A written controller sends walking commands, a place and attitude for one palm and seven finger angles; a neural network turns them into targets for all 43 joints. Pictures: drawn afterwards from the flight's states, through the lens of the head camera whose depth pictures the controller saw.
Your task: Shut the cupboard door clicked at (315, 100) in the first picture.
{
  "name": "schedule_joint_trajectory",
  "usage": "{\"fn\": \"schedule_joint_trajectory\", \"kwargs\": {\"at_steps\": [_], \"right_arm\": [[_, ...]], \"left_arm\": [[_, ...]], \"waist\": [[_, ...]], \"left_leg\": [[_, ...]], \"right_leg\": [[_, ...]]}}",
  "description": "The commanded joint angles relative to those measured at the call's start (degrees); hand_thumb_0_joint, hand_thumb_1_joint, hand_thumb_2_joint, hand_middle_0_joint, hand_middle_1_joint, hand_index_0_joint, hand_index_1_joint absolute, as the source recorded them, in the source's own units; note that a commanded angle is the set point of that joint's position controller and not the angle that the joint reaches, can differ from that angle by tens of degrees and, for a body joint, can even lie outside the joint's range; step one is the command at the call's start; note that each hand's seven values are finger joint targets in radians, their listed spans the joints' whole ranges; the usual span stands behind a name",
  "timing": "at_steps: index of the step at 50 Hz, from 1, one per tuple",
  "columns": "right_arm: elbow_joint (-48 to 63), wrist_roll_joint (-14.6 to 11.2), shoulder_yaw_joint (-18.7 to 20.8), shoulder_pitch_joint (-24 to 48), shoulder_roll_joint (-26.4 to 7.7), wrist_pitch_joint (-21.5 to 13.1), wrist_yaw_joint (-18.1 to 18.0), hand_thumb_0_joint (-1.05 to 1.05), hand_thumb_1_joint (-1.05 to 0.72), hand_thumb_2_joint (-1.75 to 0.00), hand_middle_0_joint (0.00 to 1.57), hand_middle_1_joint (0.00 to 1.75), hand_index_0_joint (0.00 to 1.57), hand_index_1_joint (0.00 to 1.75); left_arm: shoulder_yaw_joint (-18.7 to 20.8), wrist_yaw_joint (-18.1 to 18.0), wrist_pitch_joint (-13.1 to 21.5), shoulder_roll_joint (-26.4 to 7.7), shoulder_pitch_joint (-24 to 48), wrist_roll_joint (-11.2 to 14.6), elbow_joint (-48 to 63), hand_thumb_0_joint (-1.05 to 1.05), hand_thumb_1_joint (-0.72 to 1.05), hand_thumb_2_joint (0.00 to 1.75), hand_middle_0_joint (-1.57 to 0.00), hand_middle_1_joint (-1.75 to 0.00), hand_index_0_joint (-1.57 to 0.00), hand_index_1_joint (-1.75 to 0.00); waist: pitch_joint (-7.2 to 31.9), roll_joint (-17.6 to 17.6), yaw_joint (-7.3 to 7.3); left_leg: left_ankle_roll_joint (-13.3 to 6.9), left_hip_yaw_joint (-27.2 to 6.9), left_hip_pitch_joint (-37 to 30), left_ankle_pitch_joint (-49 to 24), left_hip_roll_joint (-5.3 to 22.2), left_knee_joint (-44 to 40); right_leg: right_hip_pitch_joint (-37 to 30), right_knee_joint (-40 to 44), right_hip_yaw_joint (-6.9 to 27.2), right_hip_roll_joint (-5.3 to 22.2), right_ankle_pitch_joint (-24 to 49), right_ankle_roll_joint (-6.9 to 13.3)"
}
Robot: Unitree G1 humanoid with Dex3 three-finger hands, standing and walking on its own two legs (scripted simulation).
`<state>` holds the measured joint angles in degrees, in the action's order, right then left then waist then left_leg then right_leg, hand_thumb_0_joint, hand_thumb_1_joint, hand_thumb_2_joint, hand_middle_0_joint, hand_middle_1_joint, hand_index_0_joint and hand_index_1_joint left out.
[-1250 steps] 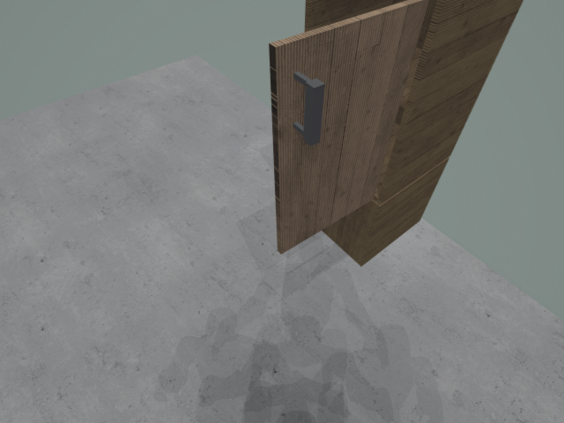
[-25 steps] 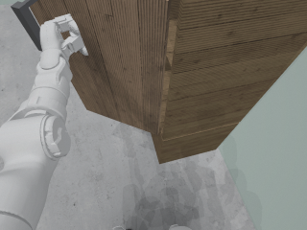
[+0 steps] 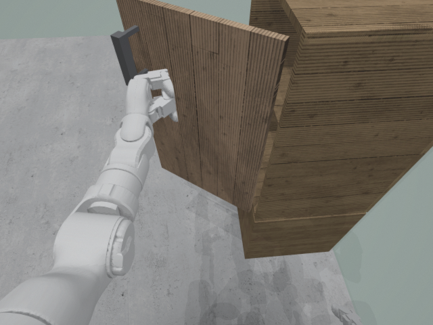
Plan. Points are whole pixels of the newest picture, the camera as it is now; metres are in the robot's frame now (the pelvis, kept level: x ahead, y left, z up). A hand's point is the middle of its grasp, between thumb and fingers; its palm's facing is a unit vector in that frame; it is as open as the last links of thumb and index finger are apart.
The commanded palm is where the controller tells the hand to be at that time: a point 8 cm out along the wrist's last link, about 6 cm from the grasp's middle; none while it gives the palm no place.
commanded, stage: draw the hand back to the body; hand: left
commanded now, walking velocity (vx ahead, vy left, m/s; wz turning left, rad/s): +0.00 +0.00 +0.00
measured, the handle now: (133, 56) +0.65 +0.17 +0.15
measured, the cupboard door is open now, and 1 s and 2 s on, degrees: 54 54 54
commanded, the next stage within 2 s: step back with the hand held close in 1.64 s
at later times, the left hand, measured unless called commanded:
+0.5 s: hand (134, 135) +0.39 +0.12 +0.17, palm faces +0.02 -1.00 -0.03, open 3.1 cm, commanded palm +0.35 +0.18 +0.17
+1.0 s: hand (40, 205) +0.26 +0.22 +0.18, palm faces +0.30 -0.91 -0.28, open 4.2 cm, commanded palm +0.21 +0.26 +0.19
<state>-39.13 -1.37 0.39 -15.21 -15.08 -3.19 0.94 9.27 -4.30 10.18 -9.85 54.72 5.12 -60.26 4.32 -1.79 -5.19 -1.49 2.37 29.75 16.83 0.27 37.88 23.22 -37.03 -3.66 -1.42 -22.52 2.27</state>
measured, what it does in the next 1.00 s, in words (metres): stands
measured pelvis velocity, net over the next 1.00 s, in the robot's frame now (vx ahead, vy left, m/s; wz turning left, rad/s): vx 0.00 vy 0.00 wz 0.00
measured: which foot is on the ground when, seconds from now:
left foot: down 0.00-1.00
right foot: down 0.00-1.00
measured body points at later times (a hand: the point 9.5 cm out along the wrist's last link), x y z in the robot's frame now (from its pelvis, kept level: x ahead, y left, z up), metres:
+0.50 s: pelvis +0.00 -0.01 +0.01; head -0.01 -0.03 +0.46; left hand +0.38 +0.18 +0.17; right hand +0.08 -0.27 -0.11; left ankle +0.02 +0.10 -0.72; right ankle -0.05 -0.09 -0.72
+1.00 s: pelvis +0.00 +0.00 +0.02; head -0.02 -0.03 +0.47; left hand +0.24 +0.26 +0.20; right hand +0.19 -0.20 -0.07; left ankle +0.02 +0.10 -0.72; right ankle -0.05 -0.09 -0.72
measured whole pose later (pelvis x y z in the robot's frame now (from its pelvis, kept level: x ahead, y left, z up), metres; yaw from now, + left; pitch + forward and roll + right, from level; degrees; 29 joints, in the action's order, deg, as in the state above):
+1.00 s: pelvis +0.00 +0.00 +0.02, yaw +0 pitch -4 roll +0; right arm -34.9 -1.5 -3.7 -9.1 -12.1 0.6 -3.0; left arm 10.0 -4.2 4.2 -17.3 -8.3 5.2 8.8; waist -0.6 -4.7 3.2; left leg -1.7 2.9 7.6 10.5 -0.9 21.9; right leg 1.4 -21.0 -2.8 -0.9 -15.8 1.8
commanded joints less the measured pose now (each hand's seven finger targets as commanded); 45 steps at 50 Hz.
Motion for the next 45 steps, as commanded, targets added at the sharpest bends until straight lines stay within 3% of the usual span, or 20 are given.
{"fn": "schedule_joint_trajectory", "kwargs": {"at_steps": [1, 2, 3, 6, 9, 10, 12, 15, 17, 21, 24, 25, 28, 29, 31, 35, 38, 39, 41, 45], "right_arm": [[2.1, -0.2, 2.3, -9.3, -8.3, -0.6, -0.5, 0.0, -0.9, -0.9, 0.2, 0.3, 0.2, 0.3], [2.2, 0.0, 2.2, -9.1, -8.0, -0.8, -0.4, 0.0, -0.9, -0.9, 0.2, 0.3, 0.2, 0.3], [2.0, 0.0, 2.2, -9.8, -8.3, -1.0, -0.3, 0.0, -0.9, -0.9, 0.2, 0.3, 0.2, 0.3], [4.3, 0.2, 2.2, -9.9, -8.8, -0.8, 0.0, 0.0, -0.9, -0.9, 0.2, 0.3, 0.2, 0.3], [7.1, 0.0, 2.6, -8.8, -8.2, -0.6, 0.1, 0.0, -0.9, -0.9, 0.2, 0.3, 0.2, 0.3], [7.7, -0.1, 2.8, -9.1, -8.4, -0.2, 0.1, 0.0, -0.9, -0.9, 0.2, 0.3, 0.2, 0.3], [9.2, -0.9, 2.8, -6.9, -7.9, -0.1, 0.0, 0.0, -0.9, -0.9, 0.2, 0.3, 0.2, 0.3], [10.1, -1.6, 3.2, -4.7, -7.9, 0.0, -0.9, 0.0, -0.9, -0.9, 0.2, 0.3, 0.2, 0.3], [10.3, -2.0, 3.0, -2.1, -7.1, -0.6, -1.5, 0.0, -0.9, -0.9, 0.2, 0.3, 0.2, 0.3], [10.0, -2.4, 2.3, 1.0, -6.3, -1.7, -2.6, 0.0, -0.9, -0.9, 0.2, 0.3, 0.2, 0.3], [10.4, -2.8, 1.8, 3.8, -6.2, -1.7, -3.1, 0.0, -0.9, -0.9, 0.2, 0.3, 0.2, 0.3], [10.8, -2.9, 1.7, 4.3, -6.4, -1.5, -3.3, 0.0, -0.9, -0.9, 0.2, 0.3, 0.2, 0.3], [12.2, -3.6, 0.7, 7.9, -6.7, -0.9, -3.9, 0.0, -0.9, -0.9, 0.2, 0.3, 0.2, 0.3], [13.3, -2.6, 0.1, 8.9, -4.6, -0.7, -4.2, 0.0, -0.9, -0.9, 0.2, 0.3, 0.2, 0.3], [12.7, -2.3, -0.2, 10.3, -4.8, 0.3, -4.3, 0.0, -0.9, -0.9, 0.2, 0.3, 0.2, 0.3], [13.5, -1.8, -0.4, 10.8, -4.5, 1.3, -4.2, 0.0, -0.9, -0.9, 0.2, 0.3, 0.2, 0.3], [13.4, -1.3, -0.9, 11.8, -4.3, 0.8, -4.4, 0.0, -0.9, -0.9, 0.2, 0.3, 0.2, 0.3], [13.3, -1.0, -0.8, 11.8, -4.1, 0.6, -4.5, 0.0, -0.9, -0.9, 0.2, 0.3, 0.2, 0.3], [13.2, -0.7, -0.9, 12.2, -4.4, 0.1, -4.7, 0.0, -0.9, -0.9, 0.2, 0.3, 0.2, 0.3], [13.0, -0.2, -0.8, 12.2, -4.2, 0.5, -4.7, 0.0, -0.9, -0.9, 0.2, 0.3, 0.2, 0.3]], "left_arm": [[2.9, -1.0, 3.3, -12.0, 35.3, 0.1, 7.8, 0.0, 0.9, 0.9, -1.3, -1.5, -1.3, -1.5], [1.1, -0.7, 3.2, -9.5, 35.3, 0.4, 6.4, 0.0, 0.9, 0.9, -1.3, -1.5, -1.3, -1.5], [1.9, -0.6, 3.6, -10.3, 35.8, 0.3, 5.0, 0.0, 0.9, 0.9, -1.3, -1.5, -1.3, -1.5], [8.3, 0.8, 5.2, -15.9, 24.6, 0.9, 5.6, 0.0, 0.9, 0.9, -1.3, -1.5, -1.3, -1.5], [7.8, 2.8, 6.1, -14.6, 15.3, 1.3, 14.3, 0.0, 0.9, 0.9, -1.3, -1.5, -1.3, -1.5], [8.4, 3.2, 5.9, -15.3, 10.5, 1.6, 16.2, 0.0, 0.9, 0.9, -1.3, -1.5, -1.3, -1.5], [5.6, 4.4, 4.8, -12.4, 7.3, 2.3, 23.9, 0.0, 0.9, 0.9, -1.3, -1.5, -1.3, -1.5], [5.3, 5.0, 2.9, -13.4, 5.5, 3.9, 35.8, 0.0, 0.9, 0.9, -1.3, -1.5, -1.3, -1.5], [4.6, 5.3, 1.7, -12.7, 2.9, 4.8, 43.6, 0.0, 0.9, 0.9, -1.3, -1.5, -1.3, -1.5], [3.1, 5.9, -0.7, -12.8, -2.4, 4.8, 53.2, 0.0, 0.9, 0.9, -1.3, -1.5, -1.3, -1.5], [2.1, 7.2, -4.9, -11.4, -11.6, 5.8, 54.0, 0.0, 0.9, 0.9, -1.27, -1.47, -1.27, -1.47], [2.4, 7.6, -6.4, -11.6, -14.7, 6.3, 54.0, 0.0, 0.9, 0.9, -1.24, -1.44, -1.24, -1.44], [5.1, 9.5, -11.9, -13.2, -20.3, 8.5, 54.2, 0.0, 0.9, 0.9, -1.16, -1.35, -1.16, -1.35], [0.5, 6.0, -6.6, -14.0, -22.2, 3.1, 62.3, 0.0, 0.9, 0.9, -1.13, -1.32, -1.13, -1.32], [1.3, 3.8, -5.2, -13.0, -29.7, 2.4, 59.1, 0.0, 0.9, 0.9, -1.08, -1.26, -1.08, -1.26], [0.4, 2.0, -3.7, -14.3, -32.8, 1.4, 70.4, 0.0, 0.9, 0.9, -0.97, -1.14, -0.97, -1.14], [1.5, 0.5, -2.8, -16.0, -31.1, 0.5, 76.9, 0.0, 0.9, 0.9, -0.89, -1.05, -0.89, -1.05], [0.5, 0.1, -2.7, -15.0, -31.4, 0.4, 78.6, 0.0, 0.9, 0.9, -0.86, -1.02, -0.86, -1.02], [2.4, -0.7, -2.2, -17.0, -33.1, -0.1, 81.0, 0.0, 0.9, 0.9, -0.81, -0.96, -0.81, -0.96], [5.0, -1.0, -2.8, -17.2, -47.0, 0.2, 80.1, 0.0, 0.9, 0.9, -0.69, -0.84, -0.69, -0.84]], "waist": [[18.0, 1.9, -3.83], [17.4, 1.1, -4.24], [17.8, 2.1, -4.41], [23.7, 2.8, -0.01], [27.2, 3.0, 2.6], [27.1, 5.4, 3.29], [22.9, 7.0, 3.2], [20.0, 7.6, 3.56], [19.3, 3.4, 4.56], [16.1, -1.9, 4.53], [11.8, -0.7, 5.35], [10.9, 2.6, 5.47], [8.1, 7.1, 6.56], [1.3, 8.2, 4.68], [-0.5, 8.7, 5.2], [4.6, 0.8, 5.42], [5.0, -4.4, 5.09], [5.2, -5.7, 4.87], [5.1, -4.1, 5.27], [4.0, -0.6, 6.64]], "left_leg": [[-0.8, -3.5, -18.3, -13.0, -1.1, -1.3], [-0.7, -3.5, -18.4, -12.8, -1.1, -1.1], [-0.6, -4.0, -18.2, -13.0, -0.9, -0.9], [-0.6, -3.2, -17.5, -17.0, -1.0, -1.2], [-0.8, -1.9, -19.1, -22.1, -1.0, -1.5], [-1.0, -1.8, -18.4, -22.8, -1.1, -1.8], [-1.5, -0.7, -17.7, -20.9, -1.1, -2.9], [-2.0, 0.0, -18.7, -18.9, -1.0, -4.4], [-2.1, 0.3, -21.3, -19.2, -1.0, -5.2], [-2.1, -0.1, -25.0, -17.6, -0.8, -6.9], [-1.9, -0.3, -24.0, -15.0, -0.9, -8.4], [-2.0, -0.4, -23.6, -14.6, -1.0, -8.7], [-1.8, -0.4, -22.2, -10.9, -1.2, -10.5], [-1.7, -0.6, -21.9, -9.1, -1.2, -12.0], [-1.5, -0.8, -21.6, -7.0, -0.9, -12.4], [-1.3, -1.1, -27.6, -10.3, -0.6, -14.3], [-0.9, -1.4, -31.3, -12.0, -0.5, -15.4], [-0.7, -1.7, -32.3, -11.8, -0.3, -15.9], [-0.8, -2.2, -32.9, -12.1, -0.3, -16.6], [-0.7, -2.4, -31.9, -14.5, -0.2, -17.2]], "right_leg": [[5.0, 5.0, 3.1, -0.8, 22.5, -1.9], [5.9, 4.9, 2.9, -0.9, 21.9, -1.8], [6.7, 4.7, 2.8, -0.9, 21.5, -1.7], [0.0, 3.3, 3.0, -0.8, 26.0, -1.3], [-5.2, 2.8, 2.8, -1.2, 32.4, -1.3], [-7.5, 3.0, 2.6, -1.2, 33.4, -1.4], [-8.3, 4.6, 2.9, -1.3, 35.1, -2.1], [-11.0, 6.8, 3.2, -1.0, 34.9, -2.7], [-11.1, 7.6, 3.5, -1.0, 35.3, -2.7], [-8.9, 9.8, 3.4, -0.8, 30.1, -2.6], [-9.1, 11.0, 3.2, -0.7, 26.9, -2.4], [-10.1, 11.5, 3.0, -0.5, 26.6, -2.7], [-10.1, 13.5, 3.5, 0.2, 23.8, -3.5], [-6.9, 16.4, 5.7, 2.1, 23.3, -4.6], [-7.0, 17.5, 6.0, 2.5, 19.5, -5.0], [-11.9, 17.9, 4.9, 1.7, 19.1, -2.9], [-11.3, 19.4, 4.2, 0.8, 18.6, -1.9], [-11.9, 19.3, 4.0, 0.7, 17.5, -1.5], [-12.1, 20.2, 3.8, 0.4, 17.1, -1.5], [-15.2, 20.1, 3.3, 0.5, 19.5, -1.4]]}}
